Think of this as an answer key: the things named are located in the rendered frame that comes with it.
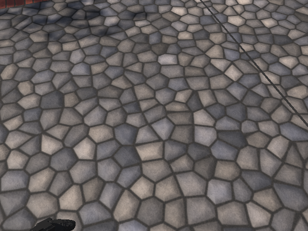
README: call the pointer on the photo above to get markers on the left robot hand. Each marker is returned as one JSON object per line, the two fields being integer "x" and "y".
{"x": 50, "y": 224}

